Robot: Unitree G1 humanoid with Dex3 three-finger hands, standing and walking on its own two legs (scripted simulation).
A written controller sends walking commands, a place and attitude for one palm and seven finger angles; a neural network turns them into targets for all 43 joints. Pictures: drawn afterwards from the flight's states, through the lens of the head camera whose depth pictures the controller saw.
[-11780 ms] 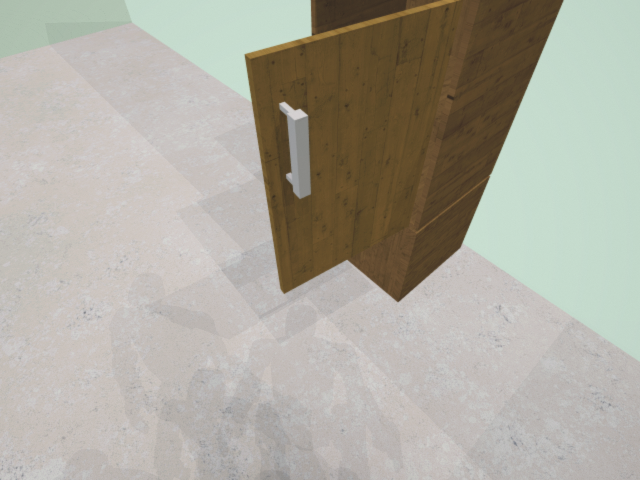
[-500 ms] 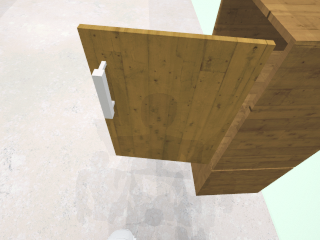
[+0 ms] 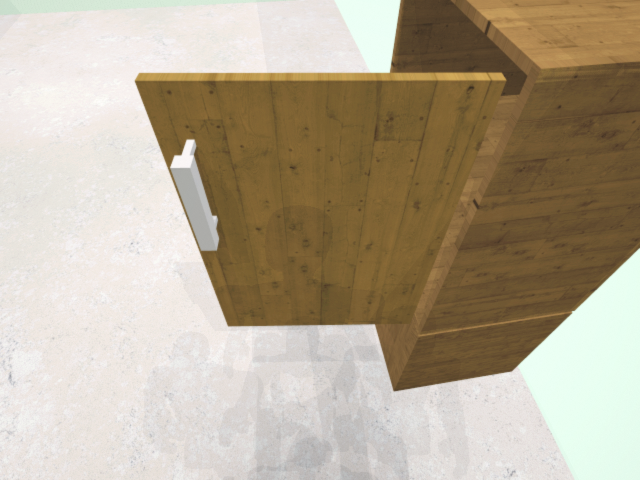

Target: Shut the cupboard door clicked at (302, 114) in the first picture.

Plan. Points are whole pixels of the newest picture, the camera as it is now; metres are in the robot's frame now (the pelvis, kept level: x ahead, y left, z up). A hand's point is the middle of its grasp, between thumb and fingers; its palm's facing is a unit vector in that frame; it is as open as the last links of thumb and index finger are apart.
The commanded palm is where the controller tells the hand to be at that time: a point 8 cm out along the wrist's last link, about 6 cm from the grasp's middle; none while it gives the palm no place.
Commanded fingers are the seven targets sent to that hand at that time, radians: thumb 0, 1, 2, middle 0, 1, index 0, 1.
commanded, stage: come to a stop and stand still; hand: left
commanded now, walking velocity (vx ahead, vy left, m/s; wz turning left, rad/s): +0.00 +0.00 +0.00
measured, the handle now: (200, 197) +0.45 +0.18 +0.10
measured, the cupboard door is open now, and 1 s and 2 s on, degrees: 82 82 82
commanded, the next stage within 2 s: look again from close up in 0.32 s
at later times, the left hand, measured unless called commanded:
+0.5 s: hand out of the picture -0.02 +0.17 -0.17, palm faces +0.01 -0.98 -0.19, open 7.3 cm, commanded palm none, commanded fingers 0.00 0.90 0.90 -0.20 -0.30 -0.20 -0.30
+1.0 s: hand out of the picture +0.03 +0.19 -0.17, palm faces +0.01 -0.98 -0.19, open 7.3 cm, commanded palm none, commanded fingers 0.00 0.90 0.90 -0.20 -0.30 -0.20 -0.30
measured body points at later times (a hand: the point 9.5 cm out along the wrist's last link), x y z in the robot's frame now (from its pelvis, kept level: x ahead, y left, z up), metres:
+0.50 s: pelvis +0.00 +0.01 +0.01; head +0.01 +0.00 +0.45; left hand -0.02 +0.22 -0.15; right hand +0.01 -0.22 -0.15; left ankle +0.01 +0.10 -0.73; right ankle -0.01 -0.11 -0.73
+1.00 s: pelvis +0.02 +0.02 +0.01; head +0.03 +0.03 +0.46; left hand +0.03 +0.24 -0.15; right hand +0.04 -0.21 -0.15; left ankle +0.01 +0.10 -0.73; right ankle -0.01 -0.11 -0.73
